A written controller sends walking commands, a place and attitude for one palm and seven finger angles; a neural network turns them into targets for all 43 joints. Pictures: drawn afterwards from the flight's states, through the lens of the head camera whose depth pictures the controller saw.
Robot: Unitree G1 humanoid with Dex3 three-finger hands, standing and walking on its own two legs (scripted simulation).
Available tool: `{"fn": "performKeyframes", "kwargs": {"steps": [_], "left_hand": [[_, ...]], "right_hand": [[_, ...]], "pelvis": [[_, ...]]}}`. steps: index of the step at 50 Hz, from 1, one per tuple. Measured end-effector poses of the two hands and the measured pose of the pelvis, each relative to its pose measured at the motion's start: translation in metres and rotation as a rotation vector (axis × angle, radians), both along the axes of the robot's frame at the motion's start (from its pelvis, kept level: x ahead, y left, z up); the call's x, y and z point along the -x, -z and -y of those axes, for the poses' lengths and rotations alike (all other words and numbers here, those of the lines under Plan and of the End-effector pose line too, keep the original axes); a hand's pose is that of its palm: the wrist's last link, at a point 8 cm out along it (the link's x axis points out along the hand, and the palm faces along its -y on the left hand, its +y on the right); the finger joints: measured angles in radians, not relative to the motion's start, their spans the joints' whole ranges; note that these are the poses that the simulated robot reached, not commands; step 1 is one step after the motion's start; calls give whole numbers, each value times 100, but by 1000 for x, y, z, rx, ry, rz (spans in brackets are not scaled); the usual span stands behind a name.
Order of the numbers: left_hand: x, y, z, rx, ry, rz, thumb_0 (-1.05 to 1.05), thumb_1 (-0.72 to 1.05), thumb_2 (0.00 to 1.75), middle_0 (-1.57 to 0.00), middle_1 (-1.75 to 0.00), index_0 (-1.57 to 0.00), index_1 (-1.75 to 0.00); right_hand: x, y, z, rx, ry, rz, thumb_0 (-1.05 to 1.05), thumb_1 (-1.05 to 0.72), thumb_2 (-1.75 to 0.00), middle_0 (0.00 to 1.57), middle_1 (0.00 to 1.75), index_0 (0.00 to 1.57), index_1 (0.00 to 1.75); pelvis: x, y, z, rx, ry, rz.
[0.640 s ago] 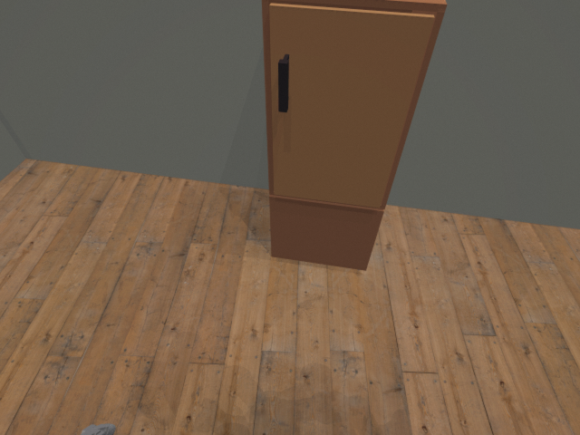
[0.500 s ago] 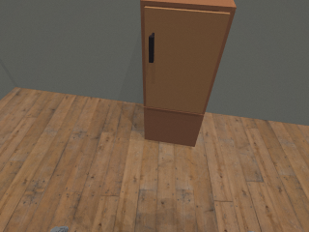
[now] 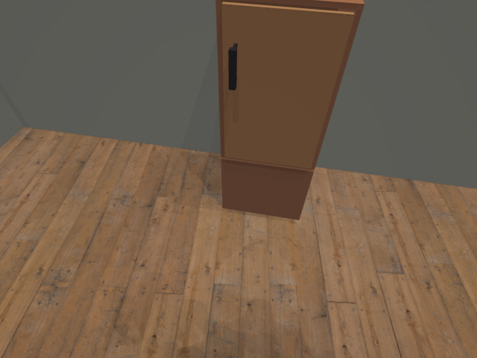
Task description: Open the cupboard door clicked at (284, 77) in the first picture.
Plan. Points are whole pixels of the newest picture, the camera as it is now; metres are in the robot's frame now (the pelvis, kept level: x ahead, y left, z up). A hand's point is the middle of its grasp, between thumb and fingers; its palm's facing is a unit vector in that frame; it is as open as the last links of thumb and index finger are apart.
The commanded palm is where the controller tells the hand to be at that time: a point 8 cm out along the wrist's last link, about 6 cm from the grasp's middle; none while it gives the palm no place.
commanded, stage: stand and wait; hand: left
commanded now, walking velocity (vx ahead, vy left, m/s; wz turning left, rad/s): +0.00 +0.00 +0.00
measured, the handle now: (233, 66) +0.93 +0.07 +0.05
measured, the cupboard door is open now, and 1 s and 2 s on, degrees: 0 0 0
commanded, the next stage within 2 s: look at it before walking up in 0.20 s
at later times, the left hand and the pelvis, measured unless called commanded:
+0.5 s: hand out of the picture +0.08 +0.24 -0.16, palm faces -0.05 -0.94 -0.33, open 7.4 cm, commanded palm none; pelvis +0.00 +0.00 +0.00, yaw +0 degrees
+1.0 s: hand out of the picture +0.08 +0.25 -0.15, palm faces -0.05 -0.94 -0.34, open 7.4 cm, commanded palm none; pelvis +0.01 +0.00 +0.00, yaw -1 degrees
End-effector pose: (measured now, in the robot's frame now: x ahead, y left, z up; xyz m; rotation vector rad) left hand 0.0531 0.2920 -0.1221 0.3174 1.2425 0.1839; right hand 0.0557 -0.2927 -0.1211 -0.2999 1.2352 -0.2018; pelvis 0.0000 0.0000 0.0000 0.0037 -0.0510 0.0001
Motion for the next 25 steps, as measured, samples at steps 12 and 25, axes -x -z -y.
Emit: {"fn": "performKeyframes", "kwargs": {"steps": [12,25], "left_hand": [[-8,-1,3,4,12,20,1,91,90,-20,-30,-20,-30],[-21,-1,5,12,23,32,1,91,90,-20,-30,-20,-30]], "right_hand": [[0,0,-1,-7,-1,5,1,-90,-90,21,30,21,30],[-15,-3,-3,-5,-5,26,1,-90,-90,21,30,21,30]], "pelvis": [[1,-1,1,0,1,-6],[-4,-1,0,0,5,-10]]}}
